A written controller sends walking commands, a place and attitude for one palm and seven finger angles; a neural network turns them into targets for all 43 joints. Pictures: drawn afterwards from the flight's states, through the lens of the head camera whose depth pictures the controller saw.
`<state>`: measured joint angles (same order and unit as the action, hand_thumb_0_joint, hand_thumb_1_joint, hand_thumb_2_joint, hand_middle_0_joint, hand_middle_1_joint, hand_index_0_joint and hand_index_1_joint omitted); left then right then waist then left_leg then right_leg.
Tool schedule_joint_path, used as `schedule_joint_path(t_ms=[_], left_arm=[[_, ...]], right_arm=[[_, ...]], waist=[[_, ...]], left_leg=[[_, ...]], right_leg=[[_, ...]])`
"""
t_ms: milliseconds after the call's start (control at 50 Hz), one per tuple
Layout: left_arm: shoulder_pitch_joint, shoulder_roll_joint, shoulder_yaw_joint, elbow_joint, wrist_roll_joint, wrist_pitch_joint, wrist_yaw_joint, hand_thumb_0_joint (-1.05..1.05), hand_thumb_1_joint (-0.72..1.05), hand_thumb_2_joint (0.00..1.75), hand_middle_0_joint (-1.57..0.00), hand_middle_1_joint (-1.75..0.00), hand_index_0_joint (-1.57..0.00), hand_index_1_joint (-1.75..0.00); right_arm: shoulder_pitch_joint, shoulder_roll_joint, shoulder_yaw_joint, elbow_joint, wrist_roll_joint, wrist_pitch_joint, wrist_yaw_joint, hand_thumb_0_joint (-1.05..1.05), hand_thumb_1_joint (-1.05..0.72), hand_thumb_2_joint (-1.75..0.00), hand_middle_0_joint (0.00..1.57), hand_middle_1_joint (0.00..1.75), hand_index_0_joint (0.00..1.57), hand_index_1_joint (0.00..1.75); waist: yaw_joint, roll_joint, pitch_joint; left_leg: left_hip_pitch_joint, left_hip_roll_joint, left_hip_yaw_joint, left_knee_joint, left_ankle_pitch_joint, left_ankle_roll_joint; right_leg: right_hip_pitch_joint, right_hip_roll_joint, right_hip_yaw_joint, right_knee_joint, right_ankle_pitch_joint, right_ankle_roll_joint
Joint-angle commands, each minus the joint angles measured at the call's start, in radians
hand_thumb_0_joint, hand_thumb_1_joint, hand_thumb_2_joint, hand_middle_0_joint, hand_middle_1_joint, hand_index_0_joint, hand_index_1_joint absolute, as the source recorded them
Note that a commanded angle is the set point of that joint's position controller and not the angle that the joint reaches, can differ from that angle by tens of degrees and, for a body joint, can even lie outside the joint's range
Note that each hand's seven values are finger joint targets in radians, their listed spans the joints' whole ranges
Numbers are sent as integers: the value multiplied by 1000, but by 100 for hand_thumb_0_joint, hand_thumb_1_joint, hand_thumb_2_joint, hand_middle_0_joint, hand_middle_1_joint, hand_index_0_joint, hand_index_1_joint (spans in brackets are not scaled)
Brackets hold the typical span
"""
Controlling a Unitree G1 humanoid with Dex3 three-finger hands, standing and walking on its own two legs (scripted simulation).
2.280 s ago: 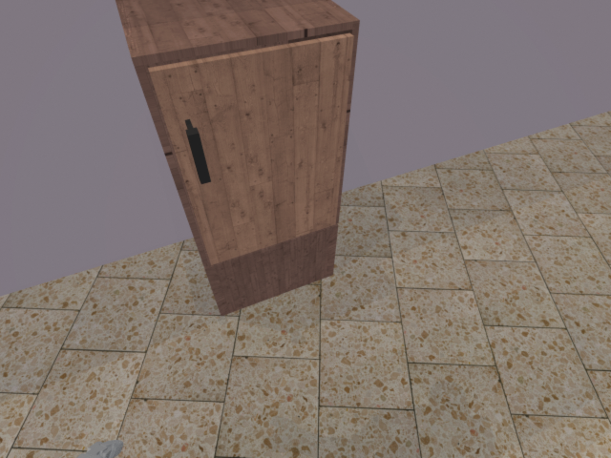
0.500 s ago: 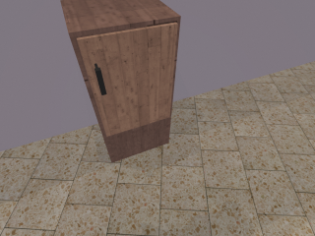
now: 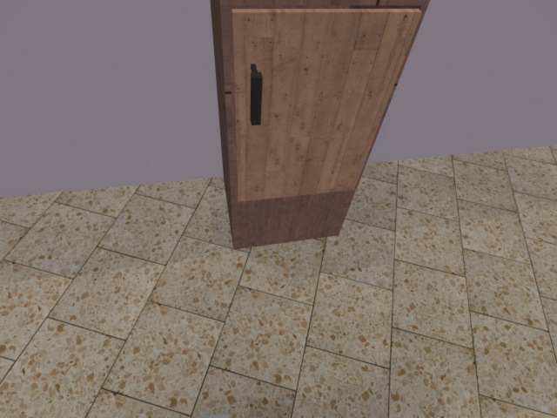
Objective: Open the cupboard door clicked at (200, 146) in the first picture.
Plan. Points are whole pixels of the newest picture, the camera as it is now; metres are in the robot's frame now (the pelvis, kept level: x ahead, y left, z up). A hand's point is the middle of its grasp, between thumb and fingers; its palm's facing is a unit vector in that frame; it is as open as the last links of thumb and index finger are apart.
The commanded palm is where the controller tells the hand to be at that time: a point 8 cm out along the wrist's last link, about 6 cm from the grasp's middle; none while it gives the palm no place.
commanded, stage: turn to face it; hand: left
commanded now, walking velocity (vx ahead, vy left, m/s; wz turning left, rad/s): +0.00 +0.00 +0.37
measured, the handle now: (254, 94) +0.77 +0.08 +0.01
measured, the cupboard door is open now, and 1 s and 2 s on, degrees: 0 0 0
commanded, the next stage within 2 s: take the last steps up to it in 0.40 s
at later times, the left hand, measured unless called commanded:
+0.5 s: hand out of the picture +0.04 +0.21 -0.14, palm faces +0.17 -0.96 -0.24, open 7.4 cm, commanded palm none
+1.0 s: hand out of the picture -0.07 +0.09 -0.15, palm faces +0.31 -0.95 -0.10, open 7.4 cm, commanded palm none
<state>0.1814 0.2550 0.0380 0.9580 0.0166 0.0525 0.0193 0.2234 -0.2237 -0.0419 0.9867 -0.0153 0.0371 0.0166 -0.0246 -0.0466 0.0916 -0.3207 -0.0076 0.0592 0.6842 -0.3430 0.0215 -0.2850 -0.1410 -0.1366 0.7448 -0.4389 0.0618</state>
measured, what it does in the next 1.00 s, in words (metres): steps on the spot: right foot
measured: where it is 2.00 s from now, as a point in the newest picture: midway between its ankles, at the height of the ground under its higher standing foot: (277, 398)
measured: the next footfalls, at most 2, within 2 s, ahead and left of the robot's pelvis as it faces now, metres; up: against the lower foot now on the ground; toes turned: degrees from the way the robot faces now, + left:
right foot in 0.58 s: +0.02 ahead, -0.12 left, +0.00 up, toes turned +8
left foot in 1.02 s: +0.12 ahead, +0.12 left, +0.00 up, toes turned +17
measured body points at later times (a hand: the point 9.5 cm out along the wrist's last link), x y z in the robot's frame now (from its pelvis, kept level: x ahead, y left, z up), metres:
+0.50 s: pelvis -0.01 +0.00 +0.03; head +0.01 +0.00 +0.48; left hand +0.03 +0.26 -0.12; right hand +0.05 -0.24 -0.13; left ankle +0.02 +0.08 -0.72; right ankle -0.02 -0.13 -0.68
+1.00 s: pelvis +0.07 -0.01 +0.02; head +0.09 +0.01 +0.47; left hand -0.09 +0.14 -0.14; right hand +0.16 -0.24 -0.13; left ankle +0.07 +0.11 -0.71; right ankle -0.02 -0.12 -0.72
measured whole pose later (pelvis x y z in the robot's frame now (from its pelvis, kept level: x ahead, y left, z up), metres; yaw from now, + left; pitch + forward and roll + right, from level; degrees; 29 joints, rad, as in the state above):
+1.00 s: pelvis +0.07 -0.01 +0.02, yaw +9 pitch +1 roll -1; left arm 0.52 0.08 0.03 1.17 0.03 -0.03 0.01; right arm 0.22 -0.16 -0.07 1.08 -0.03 0.00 -0.01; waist 0.06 -0.01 0.01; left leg -0.37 0.08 0.10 0.67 -0.34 0.00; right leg -0.04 0.05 -0.04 0.38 -0.37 -0.05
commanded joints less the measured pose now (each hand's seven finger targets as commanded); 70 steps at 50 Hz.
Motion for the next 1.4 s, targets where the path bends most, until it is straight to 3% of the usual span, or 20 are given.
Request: schedule_joint_path(t_ms=[0, 120, 340, 480, 520, 540, 560, 580, 620, 680, 760, 900, 960, 980, 1020, 1040, 1100, 1180, 1340, 1380], left_arm=[[-40, 95, 32, -123, 0, -3, 10, 0, 90, 90, -20, -30, -20, -30], [32, 66, 42, -40, 2, -13, -2, 0, 90, 90, -20, -30, -20, -30], [2, 38, 38, -32, 2, -8, 7, 0, 90, 90, -20, -30, -20, -30], [90, 12, 25, -11, -5, -22, 17, 0, 90, 90, -20, -30, -20, -30], [162, -4, 15, 28, -2, -43, 16, 0, 90, 90, -20, -30, -20, -30], [184, 29, 15, 38, 9, -54, 16, 0, 90, 90, -20, -30, -20, -30], [196, 87, 25, 40, 21, -61, 18, 0, 90, 90, -20, -30, -20, -30], [185, 118, 27, 24, 13, -57, 15, 0, 90, 90, -20, -30, -20, -30], [162, 77, 30, 32, 5, -72, 17, 0, 90, 90, -20, -30, -20, -30], [190, 19, 13, 57, 2, -93, 3, 0, 90, 90, -20, -30, -20, -30], [273, -18, 9, 92, 5, -108, 3, 0, 90, 90, -20, -30, -20, -30], [378, -12, 19, 168, 21, -103, 4, 0, 90, 90, -20, -30, -20, -30], [337, -12, 23, 180, 8, -97, -3, 0, 90, 90, -20, -30, -20, -30], [338, -30, 22, 181, 1, -95, -7, 0, 90, 90, -20, -30, -20, -30], [324, -72, 15, 136, -1, -93, -20, 0, 90, 90, -20, -30, -20, -30], [273, -33, 27, 126, 16, -80, -16, 0, 90, 90, -20, -30, -20, -30], [220, -63, 36, 130, 20, -62, -38, 0, 90, 90, -20, -30, -20, -30], [244, -111, 32, 118, 20, -35, -50, 0, 90, 90, -20, -30, -20, -30], [-10, -54, 31, 11, 9, -43, -62, 0, 90, 90, -20, -30, -20, -30], [20, -31, 39, 16, 8, -50, -61, 0, 90, 90, -20, -30, -20, -30]], right_arm=[[108, -258, -59, -55, -9, -28, -30, 0, -90, -90, 20, 30, 20, 30], [47, -161, -39, -68, -2, -47, -49, 0, -90, -90, 20, 30, 20, 30], [96, -137, -45, -29, -7, -32, -52, 0, -90, -90, 20, 30, 20, 30], [48, -141, -47, -28, -9, -25, -44, 0, -90, -90, 20, 30, 20, 30], [53, -105, -36, -12, -4, -32, -42, 0, -90, -90, 20, 30, 20, 30], [65, -64, -31, -5, 0, -34, -38, 0, -90, -90, 20, 30, 20, 30], [68, -10, -19, -12, 5, -35, -38, 0, -90, -90, 20, 30, 20, 30], [25, -30, -21, -34, -7, -32, -33, 0, -90, -90, 20, 30, 20, 30], [6, -51, -33, -21, -21, -24, -20, 0, -90, -90, 20, 30, 20, 30], [40, -35, -40, 13, -19, -29, -8, 0, -90, -90, 20, 30, 20, 30], [3, -19, -43, 8, -20, -34, -11, 0, -90, -90, 20, 30, 20, 30], [-124, 33, -27, -21, -13, -67, -20, 0, -90, -90, 20, 30, 20, 30], [31, 31, -23, 46, -11, -88, -42, 0, -90, -90, 20, 30, 20, 30], [155, -9, -31, 91, -11, -97, -57, 0, -90, -90, 20, 30, 20, 30], [358, -189, -68, 135, -12, -100, -77, 0, -90, -90, 20, 30, 20, 30], [331, -171, -61, 132, -10, -90, -78, 0, -90, -90, 20, 30, 20, 30], [177, -33, -21, 107, -8, -108, -80, 0, -90, -90, 20, 30, 20, 30], [156, -31, -18, 94, -11, -116, -72, 0, -90, -90, 20, 30, 20, 30], [209, -86, -38, 105, -22, -97, -60, 0, -90, -90, 20, 30, 20, 30], [187, -116, -49, 102, -21, -90, -59, 0, -90, -90, 20, 30, 20, 30]], waist=[[-20, 217, -92], [15, 104, -142], [-15, 156, -98], [21, 156, -115], [44, 100, -154], [44, 3, -133], [47, -205, -82], [64, -262, 17], [42, -211, 100], [10, -50, 96], [28, -74, 78], [81, -80, 26], [5, -56, -38], [-44, -3, -108], [-93, 304, -218], [-85, 173, -147], [-7, 121, 42], [34, 178, 45], [-14, 230, 102], [12, 230, 62]], left_leg=[[102, 387, -516, -431, 294, 190], [184, 224, -327, -410, 319, 125], [208, 223, -407, -438, 265, 154], [114, 190, -420, -403, 261, 141], [32, 145, -378, -374, 54, 91], [-66, 77, -307, -307, -93, 45], [-217, -33, -184, -116, -164, -5], [-234, -40, -105, 28, -161, -15], [-278, 8, -102, 201, -82, -7], [-269, 42, -46, 345, 36, -26], [-288, 89, -25, 367, 87, -47], [-203, 93, 41, 64, -66, -33], [80, 35, 115, -180, 83, -18], [314, 87, 54, -262, 171, 6], [575, 549, -482, -396, 329, 169], [470, 562, -455, -416, 290, 195], [196, 436, -215, -459, 382, 128], [141, 333, 3, -457, 397, 87], [159, 327, 44, -424, 468, 73], [158, 341, 38, -352, 507, 64]], right_leg=[[-273, 33, 156, 427, -140, -16], [-259, 45, 153, 401, 97, 11], [-187, 81, 142, 145, 16, 13], [16, 124, 130, -123, 70, -21], [205, 120, 128, -345, 181, -25], [286, 55, 207, -447, 97, -47], [283, -108, 465, -563, -177, -120], [119, -216, 586, -681, -361, -193], [50, -171, 569, -699, -316, -215], [70, -74, 369, -629, -65, -198], [108, -53, 319, -617, 67, -207], [217, -81, 356, -509, 377, -269], [155, 8, 255, -326, 611, -211], [47, 45, 218, -138, 629, -176], [-327, 162, 107, 338, -89, -86], [-338, 114, 168, 437, -88, -97], [-328, 41, 159, 479, 79, -64], [-317, 39, 113, 402, 206, -38], [-229, 44, 17, -26, 248, -47], [-112, 70, 6, -86, 230, -67]])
